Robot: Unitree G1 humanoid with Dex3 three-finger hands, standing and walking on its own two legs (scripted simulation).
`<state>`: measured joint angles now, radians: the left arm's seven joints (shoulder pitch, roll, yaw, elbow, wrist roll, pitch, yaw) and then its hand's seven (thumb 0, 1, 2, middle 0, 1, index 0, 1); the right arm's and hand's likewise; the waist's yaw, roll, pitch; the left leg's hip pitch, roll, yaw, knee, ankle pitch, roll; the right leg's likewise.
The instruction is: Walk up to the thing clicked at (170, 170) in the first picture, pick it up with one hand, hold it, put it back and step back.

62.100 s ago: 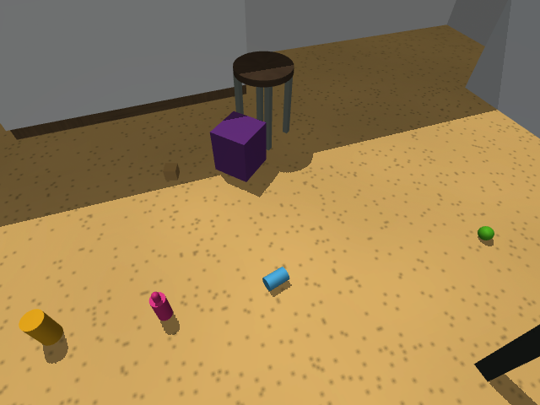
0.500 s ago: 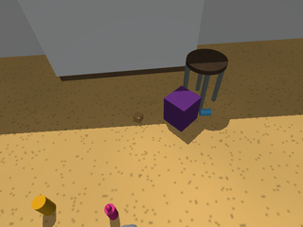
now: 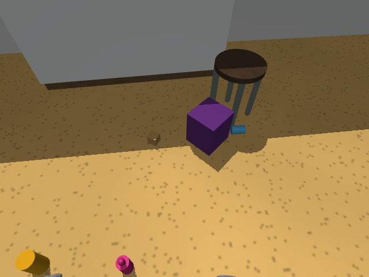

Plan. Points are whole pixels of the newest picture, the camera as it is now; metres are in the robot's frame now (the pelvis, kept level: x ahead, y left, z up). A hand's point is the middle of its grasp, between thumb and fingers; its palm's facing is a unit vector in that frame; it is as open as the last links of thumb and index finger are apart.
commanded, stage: step back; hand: left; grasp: from above
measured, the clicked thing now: (153, 138) +1.02 +0.18 -0.72
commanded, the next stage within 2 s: stand in 0.12 s
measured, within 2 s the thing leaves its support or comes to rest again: neither
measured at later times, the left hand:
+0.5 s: hand out of the picture +0.12 +0.24 -0.13, palm faces +0.00 -0.95 -0.33, open 7.4 cm
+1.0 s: hand out of the picture +0.07 +0.25 -0.13, palm faces -0.01 -0.94 -0.35, open 7.4 cm
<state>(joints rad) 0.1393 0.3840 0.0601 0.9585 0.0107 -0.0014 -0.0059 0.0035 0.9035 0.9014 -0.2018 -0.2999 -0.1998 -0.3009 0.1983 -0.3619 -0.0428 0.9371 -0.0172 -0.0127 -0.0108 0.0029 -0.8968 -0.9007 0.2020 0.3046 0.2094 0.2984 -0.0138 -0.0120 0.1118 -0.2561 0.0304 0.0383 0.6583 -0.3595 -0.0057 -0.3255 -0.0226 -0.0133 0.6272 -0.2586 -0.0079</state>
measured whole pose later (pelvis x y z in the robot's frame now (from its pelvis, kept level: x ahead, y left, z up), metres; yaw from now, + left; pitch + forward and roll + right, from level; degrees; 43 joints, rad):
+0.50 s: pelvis +0.02 -0.01 +0.02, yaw +1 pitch -3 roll +0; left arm 0.06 0.35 0.00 1.11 0.00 -0.02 -0.01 0.00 0.90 0.90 -0.20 -0.30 -0.20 -0.30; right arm 0.09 -0.34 -0.01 1.11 -0.01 -0.02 0.00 0.00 -0.90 -0.90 0.20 0.30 0.21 0.30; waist -0.01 -0.01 0.05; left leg -0.07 0.01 0.01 0.35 -0.23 -0.02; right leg -0.17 -0.02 -0.03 0.39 -0.17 0.00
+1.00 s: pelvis +0.01 -0.01 +0.03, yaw +1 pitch -2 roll +0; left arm 0.11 0.36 -0.01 1.17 0.00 -0.02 -0.01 0.01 0.90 0.90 -0.20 -0.30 -0.20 -0.30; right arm 0.11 -0.34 -0.01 1.16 -0.01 -0.01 0.01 0.00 -0.90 -0.90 0.20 0.30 0.21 0.30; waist 0.00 0.00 0.05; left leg -0.07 0.02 0.01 0.30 -0.20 -0.02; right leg -0.17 -0.01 -0.04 0.34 -0.14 -0.01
